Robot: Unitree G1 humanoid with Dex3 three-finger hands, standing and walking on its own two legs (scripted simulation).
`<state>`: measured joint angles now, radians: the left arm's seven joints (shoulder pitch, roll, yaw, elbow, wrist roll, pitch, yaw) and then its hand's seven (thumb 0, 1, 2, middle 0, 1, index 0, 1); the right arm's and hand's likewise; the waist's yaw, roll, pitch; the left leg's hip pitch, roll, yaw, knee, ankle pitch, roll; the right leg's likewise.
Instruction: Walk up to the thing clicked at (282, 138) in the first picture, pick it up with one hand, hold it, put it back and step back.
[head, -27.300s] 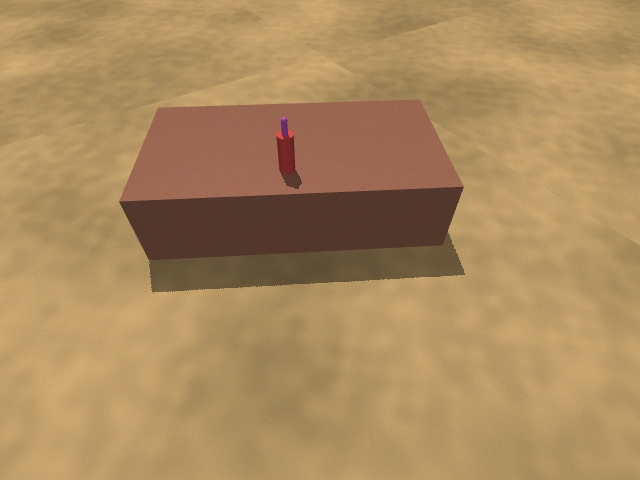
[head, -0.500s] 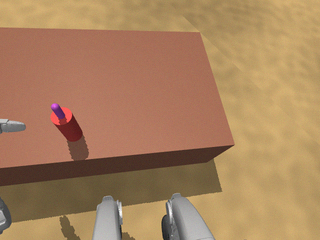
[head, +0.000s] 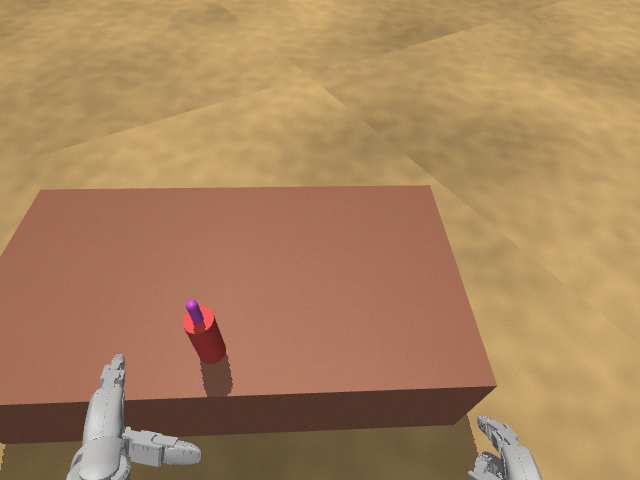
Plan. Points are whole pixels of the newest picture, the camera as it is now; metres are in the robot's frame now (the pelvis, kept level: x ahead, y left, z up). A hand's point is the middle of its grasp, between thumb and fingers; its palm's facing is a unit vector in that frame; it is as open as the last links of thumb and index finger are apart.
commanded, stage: home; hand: left
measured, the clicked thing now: (202, 329) +0.47 +0.24 -0.29
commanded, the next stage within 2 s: none
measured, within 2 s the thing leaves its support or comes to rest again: neither
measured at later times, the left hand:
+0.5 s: hand (189, 475) +0.17 +0.16 -0.06, palm faces +0.14 -0.95 -0.27, open 17.3 cm
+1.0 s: hand out of the picture +0.16 +0.17 -0.06, palm faces +0.13 -0.95 -0.27, open 17.4 cm
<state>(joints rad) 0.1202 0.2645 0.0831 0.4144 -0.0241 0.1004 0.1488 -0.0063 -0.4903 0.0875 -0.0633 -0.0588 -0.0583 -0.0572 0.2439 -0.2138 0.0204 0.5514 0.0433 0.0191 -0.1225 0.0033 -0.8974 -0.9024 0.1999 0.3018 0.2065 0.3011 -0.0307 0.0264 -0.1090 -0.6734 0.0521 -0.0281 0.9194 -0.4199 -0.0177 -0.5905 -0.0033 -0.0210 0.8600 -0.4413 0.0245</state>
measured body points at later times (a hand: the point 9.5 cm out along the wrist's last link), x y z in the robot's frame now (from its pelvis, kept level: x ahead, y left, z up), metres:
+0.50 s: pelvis +0.00 -0.02 +0.00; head +0.02 -0.03 +0.45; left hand +0.16 +0.21 -0.04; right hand +0.17 -0.26 -0.08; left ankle +0.02 +0.12 -0.69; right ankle -0.01 -0.14 -0.69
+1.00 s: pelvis -0.01 -0.01 +0.00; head +0.01 -0.01 +0.45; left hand +0.15 +0.22 -0.04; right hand +0.16 -0.25 -0.08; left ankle +0.02 +0.12 -0.69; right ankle -0.01 -0.14 -0.69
